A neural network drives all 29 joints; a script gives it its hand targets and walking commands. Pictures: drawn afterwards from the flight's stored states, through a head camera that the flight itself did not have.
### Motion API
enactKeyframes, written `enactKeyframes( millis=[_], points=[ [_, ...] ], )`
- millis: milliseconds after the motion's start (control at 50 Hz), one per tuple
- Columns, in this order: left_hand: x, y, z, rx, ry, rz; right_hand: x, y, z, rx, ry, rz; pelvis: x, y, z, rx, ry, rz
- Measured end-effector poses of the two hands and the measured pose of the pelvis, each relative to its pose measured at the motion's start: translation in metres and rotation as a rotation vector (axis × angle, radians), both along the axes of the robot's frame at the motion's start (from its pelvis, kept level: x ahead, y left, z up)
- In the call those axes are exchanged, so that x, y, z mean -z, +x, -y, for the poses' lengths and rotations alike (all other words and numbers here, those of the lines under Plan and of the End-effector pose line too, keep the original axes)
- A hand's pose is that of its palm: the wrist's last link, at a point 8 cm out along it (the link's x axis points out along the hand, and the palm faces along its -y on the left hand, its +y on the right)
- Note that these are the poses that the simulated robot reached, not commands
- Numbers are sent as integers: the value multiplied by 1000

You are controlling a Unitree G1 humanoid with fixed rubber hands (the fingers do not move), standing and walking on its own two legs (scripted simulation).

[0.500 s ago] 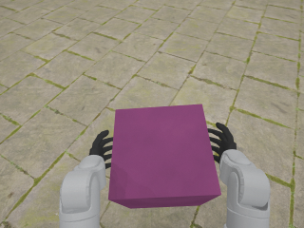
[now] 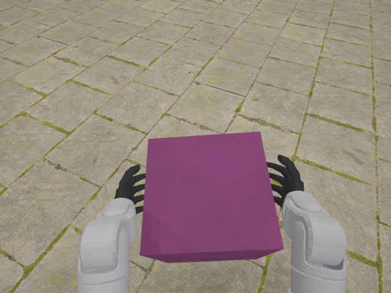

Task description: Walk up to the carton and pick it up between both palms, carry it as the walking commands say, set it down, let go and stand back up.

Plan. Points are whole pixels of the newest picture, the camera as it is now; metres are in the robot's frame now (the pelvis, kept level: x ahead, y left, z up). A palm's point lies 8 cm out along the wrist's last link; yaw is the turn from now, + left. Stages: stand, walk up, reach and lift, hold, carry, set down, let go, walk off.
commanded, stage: carry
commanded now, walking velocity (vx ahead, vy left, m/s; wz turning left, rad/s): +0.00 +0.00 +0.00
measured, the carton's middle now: (208, 205) +0.31 +0.00 +0.01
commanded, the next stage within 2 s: hold in 1.72 s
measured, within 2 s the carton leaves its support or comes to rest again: neither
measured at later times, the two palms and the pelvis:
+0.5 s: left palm (125, 217) +0.26 +0.15 +0.06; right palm (287, 212) +0.27 -0.15 +0.07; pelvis -0.02 +0.00 +0.00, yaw +0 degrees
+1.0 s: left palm (120, 229) +0.24 +0.16 +0.05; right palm (285, 225) +0.25 -0.14 +0.06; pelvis -0.03 +0.01 +0.00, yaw +0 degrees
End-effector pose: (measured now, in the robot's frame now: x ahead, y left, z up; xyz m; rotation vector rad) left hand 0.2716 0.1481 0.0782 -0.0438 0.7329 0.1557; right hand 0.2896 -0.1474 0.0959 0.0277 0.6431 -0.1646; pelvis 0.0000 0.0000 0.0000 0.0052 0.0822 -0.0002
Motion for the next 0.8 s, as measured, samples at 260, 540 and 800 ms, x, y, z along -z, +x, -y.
enactKeyframes(
  millis=[260, 540, 800],
  points=[
    [3, -3, 9, 25, 33, -16, 10, -9, 9, 19, 23, -16, 0, -5, 2, 4, 4, 7],
    [20, -14, -3, 30, 66, 45, 27, -18, -3, -1, 2, 44, 1, -20, -6, 4, -7, 28],
    [27, -30, -8, 42, 56, 34, 30, -36, -8, 8, -7, 30, 1, -32, -12, 4, -16, 45]
  ],
)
